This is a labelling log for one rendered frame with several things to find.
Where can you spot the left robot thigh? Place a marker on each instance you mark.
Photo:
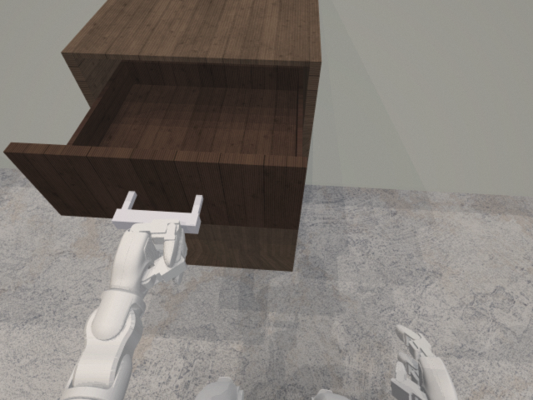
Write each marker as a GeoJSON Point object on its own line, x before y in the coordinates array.
{"type": "Point", "coordinates": [220, 391]}

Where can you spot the left robot shin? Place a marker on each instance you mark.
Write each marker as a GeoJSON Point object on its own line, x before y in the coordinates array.
{"type": "Point", "coordinates": [225, 379]}

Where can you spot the right robot hand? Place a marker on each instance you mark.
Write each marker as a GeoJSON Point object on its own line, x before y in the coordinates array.
{"type": "Point", "coordinates": [430, 379]}

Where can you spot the cabinet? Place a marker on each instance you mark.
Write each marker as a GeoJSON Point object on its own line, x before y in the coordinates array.
{"type": "Point", "coordinates": [259, 32]}

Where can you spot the handle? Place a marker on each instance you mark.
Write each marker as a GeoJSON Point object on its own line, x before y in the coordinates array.
{"type": "Point", "coordinates": [124, 218]}

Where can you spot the robot left forearm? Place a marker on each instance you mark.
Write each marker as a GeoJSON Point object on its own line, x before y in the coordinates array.
{"type": "Point", "coordinates": [111, 335]}

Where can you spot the drawer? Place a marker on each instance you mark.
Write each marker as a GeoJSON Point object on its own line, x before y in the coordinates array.
{"type": "Point", "coordinates": [172, 130]}

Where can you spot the left robot hand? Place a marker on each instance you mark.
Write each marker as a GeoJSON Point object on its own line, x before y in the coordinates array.
{"type": "Point", "coordinates": [136, 252]}

